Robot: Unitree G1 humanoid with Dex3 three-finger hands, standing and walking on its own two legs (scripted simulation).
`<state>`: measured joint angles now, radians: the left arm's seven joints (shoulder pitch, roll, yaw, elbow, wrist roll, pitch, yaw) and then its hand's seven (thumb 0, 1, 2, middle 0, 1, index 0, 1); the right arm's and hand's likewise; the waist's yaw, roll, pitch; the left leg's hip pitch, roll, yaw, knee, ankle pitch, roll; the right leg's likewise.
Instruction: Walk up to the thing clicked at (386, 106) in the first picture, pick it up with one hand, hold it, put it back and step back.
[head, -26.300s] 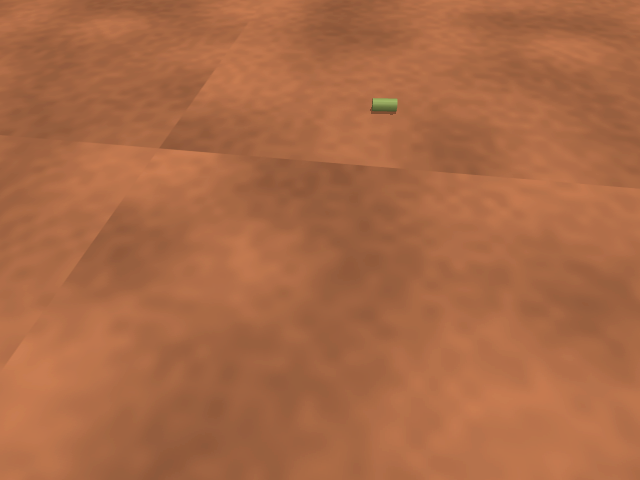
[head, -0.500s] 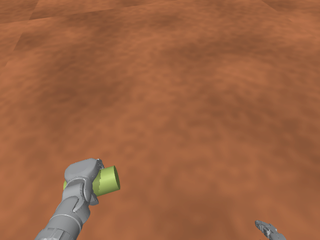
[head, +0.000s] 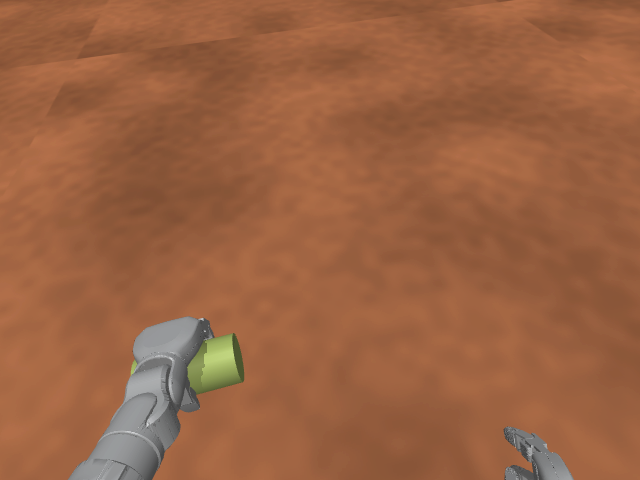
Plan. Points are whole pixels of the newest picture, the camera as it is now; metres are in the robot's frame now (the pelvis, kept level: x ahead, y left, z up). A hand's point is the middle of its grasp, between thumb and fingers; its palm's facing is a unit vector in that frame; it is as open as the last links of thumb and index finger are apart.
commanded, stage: hold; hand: left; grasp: from above
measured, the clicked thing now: (190, 369) +0.30 +0.22 -0.07
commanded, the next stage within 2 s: crouch in 0.72 s
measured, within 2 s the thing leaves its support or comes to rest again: neither
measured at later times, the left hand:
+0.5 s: hand (176, 376) +0.28 +0.23 -0.05, palm faces -0.45 -0.13 -0.88, open 9.9 cm
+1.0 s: hand (176, 372) +0.29 +0.23 -0.05, palm faces -0.46 -0.13 -0.88, open 9.9 cm
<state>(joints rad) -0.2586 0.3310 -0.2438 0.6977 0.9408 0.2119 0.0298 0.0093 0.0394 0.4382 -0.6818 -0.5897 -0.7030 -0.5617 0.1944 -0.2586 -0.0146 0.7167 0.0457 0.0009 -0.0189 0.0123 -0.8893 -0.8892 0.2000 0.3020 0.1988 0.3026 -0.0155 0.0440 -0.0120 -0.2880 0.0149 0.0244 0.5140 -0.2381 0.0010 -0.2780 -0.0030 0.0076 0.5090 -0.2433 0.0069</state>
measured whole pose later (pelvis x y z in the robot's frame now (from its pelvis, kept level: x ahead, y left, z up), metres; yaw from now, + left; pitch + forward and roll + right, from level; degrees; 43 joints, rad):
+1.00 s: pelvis +0.01 +0.00 +0.00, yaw +0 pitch +1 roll +0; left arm -0.25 0.34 -0.23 0.68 0.96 0.20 0.00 0.01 0.03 0.49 -0.67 -0.61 -0.69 -0.58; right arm 0.19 -0.25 -0.01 0.71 0.05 0.01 -0.02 0.01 -0.87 -0.89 0.20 0.30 0.20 0.30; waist -0.01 0.04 0.00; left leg -0.26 0.01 0.02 0.48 -0.23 0.01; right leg -0.25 -0.01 0.01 0.47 -0.23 0.01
